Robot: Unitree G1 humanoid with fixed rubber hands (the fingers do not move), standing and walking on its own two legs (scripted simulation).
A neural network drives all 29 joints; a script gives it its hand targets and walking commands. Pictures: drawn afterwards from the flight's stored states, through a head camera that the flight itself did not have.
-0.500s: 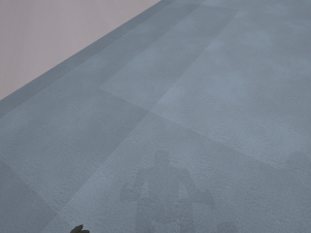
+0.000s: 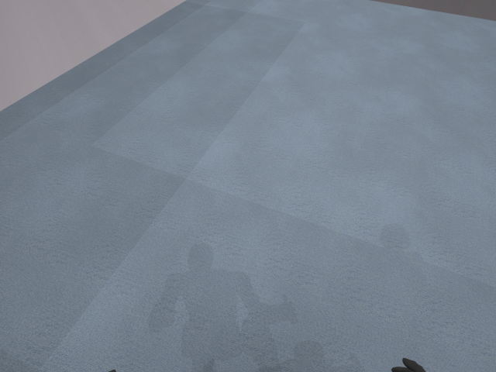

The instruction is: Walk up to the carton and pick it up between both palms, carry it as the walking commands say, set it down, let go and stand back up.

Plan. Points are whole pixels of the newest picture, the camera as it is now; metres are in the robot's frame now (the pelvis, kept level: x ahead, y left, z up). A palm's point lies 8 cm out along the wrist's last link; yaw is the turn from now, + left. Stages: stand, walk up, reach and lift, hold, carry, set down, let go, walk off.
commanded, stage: walk up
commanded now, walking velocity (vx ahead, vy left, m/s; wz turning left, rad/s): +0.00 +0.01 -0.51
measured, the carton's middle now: out of the picture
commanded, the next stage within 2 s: none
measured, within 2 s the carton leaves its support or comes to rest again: neither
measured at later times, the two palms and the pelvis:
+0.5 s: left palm out of the picture +0.12 +0.18 -0.10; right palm out of the picture -0.01 -0.33 -0.13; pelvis -0.04 -0.05 +0.00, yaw -16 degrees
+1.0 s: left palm (178, 349) +0.20 +0.15 -0.11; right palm out of the picture -0.12 -0.29 -0.10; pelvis -0.03 -0.02 +0.01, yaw -32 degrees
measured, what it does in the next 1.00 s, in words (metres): steps on the spot, turning right: right foot, then left foot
